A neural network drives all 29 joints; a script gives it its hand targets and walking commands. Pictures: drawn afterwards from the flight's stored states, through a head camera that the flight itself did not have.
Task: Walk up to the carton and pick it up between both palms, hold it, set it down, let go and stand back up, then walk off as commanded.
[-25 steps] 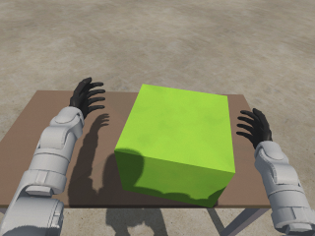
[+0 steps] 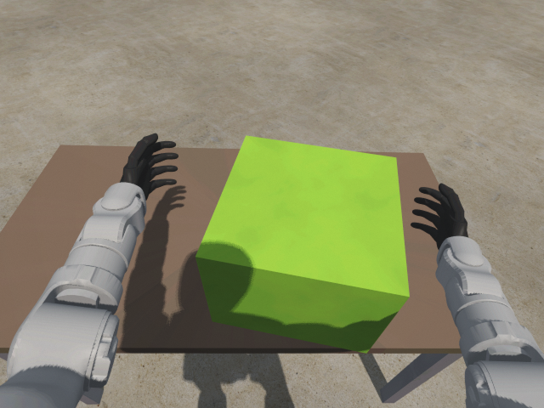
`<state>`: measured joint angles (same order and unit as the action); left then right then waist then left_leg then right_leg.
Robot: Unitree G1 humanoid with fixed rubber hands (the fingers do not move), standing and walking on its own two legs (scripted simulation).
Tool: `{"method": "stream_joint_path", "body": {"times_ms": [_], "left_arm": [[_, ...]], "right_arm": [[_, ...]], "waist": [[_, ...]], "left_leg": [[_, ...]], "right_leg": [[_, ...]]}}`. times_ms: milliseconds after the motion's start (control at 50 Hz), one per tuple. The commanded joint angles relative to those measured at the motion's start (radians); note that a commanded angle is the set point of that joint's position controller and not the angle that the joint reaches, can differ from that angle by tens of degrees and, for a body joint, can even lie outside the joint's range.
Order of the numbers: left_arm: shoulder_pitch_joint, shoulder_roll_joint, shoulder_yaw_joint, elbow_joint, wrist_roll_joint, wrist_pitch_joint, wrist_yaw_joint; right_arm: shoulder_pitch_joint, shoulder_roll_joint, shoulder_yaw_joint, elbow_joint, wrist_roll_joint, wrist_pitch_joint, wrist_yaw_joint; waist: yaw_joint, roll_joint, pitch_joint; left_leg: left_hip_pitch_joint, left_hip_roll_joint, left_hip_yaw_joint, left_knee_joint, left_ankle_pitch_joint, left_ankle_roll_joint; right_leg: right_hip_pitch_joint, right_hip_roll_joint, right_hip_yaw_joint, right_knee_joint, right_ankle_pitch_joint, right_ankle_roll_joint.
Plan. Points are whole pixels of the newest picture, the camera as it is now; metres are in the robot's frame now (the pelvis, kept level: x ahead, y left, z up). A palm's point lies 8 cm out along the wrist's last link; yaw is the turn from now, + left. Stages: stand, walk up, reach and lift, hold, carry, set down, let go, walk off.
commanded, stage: reach and lift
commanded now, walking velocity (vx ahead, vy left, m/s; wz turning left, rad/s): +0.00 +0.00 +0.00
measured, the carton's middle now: (303, 240) +0.43 -0.05 -0.03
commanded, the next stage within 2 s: none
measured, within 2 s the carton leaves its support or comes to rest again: neither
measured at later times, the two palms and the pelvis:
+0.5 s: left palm (153, 217) +0.42 +0.22 +0.04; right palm (425, 264) +0.36 -0.25 +0.00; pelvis +0.00 +0.01 -0.02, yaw +0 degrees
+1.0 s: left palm (175, 223) +0.41 +0.18 +0.03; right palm (412, 257) +0.37 -0.23 +0.00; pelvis -0.01 +0.01 -0.02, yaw -1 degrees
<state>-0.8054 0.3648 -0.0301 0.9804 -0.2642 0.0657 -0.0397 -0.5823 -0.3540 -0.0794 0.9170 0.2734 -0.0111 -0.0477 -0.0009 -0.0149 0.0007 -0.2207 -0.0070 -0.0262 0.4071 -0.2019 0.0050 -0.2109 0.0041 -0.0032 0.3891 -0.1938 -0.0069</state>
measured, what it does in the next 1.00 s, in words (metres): stands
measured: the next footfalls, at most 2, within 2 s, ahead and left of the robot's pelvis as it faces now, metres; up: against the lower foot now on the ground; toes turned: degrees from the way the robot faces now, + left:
none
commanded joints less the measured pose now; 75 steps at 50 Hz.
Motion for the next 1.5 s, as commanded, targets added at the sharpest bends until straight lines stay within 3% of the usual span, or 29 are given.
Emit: {"method": "stream_joint_path", "body": {"times_ms": [0,80,180,240,300,380,500,620,780,980,1240,1480], "left_arm": [[-0.299,0.025,-0.06,0.075,0.014,-0.168,-0.007],[-0.343,0.014,-0.098,0.113,-0.031,-0.303,0.006],[-0.349,-0.014,-0.11,0.238,-0.035,-0.421,0.01],[-0.387,-0.006,-0.118,0.17,-0.045,-0.451,0.022],[-0.383,-0.016,-0.128,0.134,-0.054,-0.456,0.039],[-0.358,-0.032,-0.133,0.133,-0.055,-0.443,0.043],[-0.359,-0.059,-0.117,0.21,-0.045,-0.438,0.024],[-0.389,-0.086,-0.097,0.241,-0.026,-0.468,0.019],[-0.402,-0.113,-0.047,0.232,0.027,-0.494,0.041],[-0.395,-0.171,-0.01,0.215,0.076,-0.51,0.055],[-0.41,-0.204,0.04,0.212,0.138,-0.518,0.074],[-0.425,-0.322,0.025,0.229,0.176,-0.534,0.053]], "right_arm": [[-0.373,-0.084,0.023,0.027,0.013,-0.128,0.016],[-0.41,-0.078,0.046,0.042,0.032,-0.23,0.021],[-0.413,-0.076,0.093,0.183,0.078,-0.322,0.033],[-0.458,-0.115,0.087,0.162,0.102,-0.372,0.036],[-0.472,-0.138,0.077,0.146,0.111,-0.402,0.045],[-0.464,-0.149,0.079,0.161,0.106,-0.407,0.051],[-0.479,-0.085,0.11,0.176,0.086,-0.388,0.041],[-0.501,-0.001,0.114,0.169,0.052,-0.368,0.033],[-0.515,0.036,0.063,0.18,-0.017,-0.376,0.003],[-0.521,0.105,0.054,0.161,-0.043,-0.382,-0.007],[-0.528,0.149,-0.004,0.16,-0.103,-0.394,-0.032],[-0.541,0.264,-0.019,0.163,-0.152,-0.403,-0.016]], "waist": [[-0.115,0.035,-0.413],[-0.109,0.059,-0.574],[-0.088,0.098,-0.68],[-0.088,0.132,-0.779],[-0.082,0.148,-0.854],[-0.081,0.122,-0.854],[-0.08,0.04,-0.733],[-0.075,0.006,-0.697],[-0.09,0.019,-0.712],[-0.073,0.019,-0.724],[-0.077,0.012,-0.717],[-0.081,0.019,-0.693]], "left_leg": [[0.114,0.003,-0.005,0.049,0.238,-0.047],[0.073,0.007,-0.005,0.124,0.304,-0.066],[0.058,0.017,-0.011,0.198,0.378,-0.084],[0.086,0.022,-0.019,0.235,0.455,-0.102],[0.119,0.029,-0.028,0.257,0.521,-0.116],[0.129,0.039,-0.036,0.256,0.547,-0.116],[0.037,0.028,-0.015,0.212,0.419,-0.08],[-0.042,0.022,-0.001,0.186,0.31,-0.049],[-0.064,0.026,0.002,0.183,0.304,-0.057],[-0.046,0.027,0.006,0.187,0.343,-0.059],[-0.059,0.024,0.019,0.176,0.309,-0.057],[-0.026,0.026,0.016,0.165,0.295,-0.058]], "right_leg": [[-0.139,0.022,-0.049,-0.039,0.205,0.007],[-0.221,0.021,-0.05,0.022,0.231,0.007],[-0.329,0.018,-0.057,0.078,0.228,0.004],[-0.378,0.028,-0.068,0.093,0.249,0.001],[-0.435,0.038,-0.077,0.097,0.245,-0.003],[-0.456,0.045,-0.08,0.092,0.243,-0.004],[-0.399,0.033,-0.063,0.08,0.244,0.011],[-0.368,0.011,-0.043,0.077,0.195,0.02],[-0.34,0.012,-0.038,0.088,0.212,0.021],[-0.331,0.016,-0.034,0.084,0.22,0.014],[-0.3,0.017,-0.03,0.074,0.2,0.011],[-0.295,0.014,-0.039,0.054,0.169,-0.001]]}}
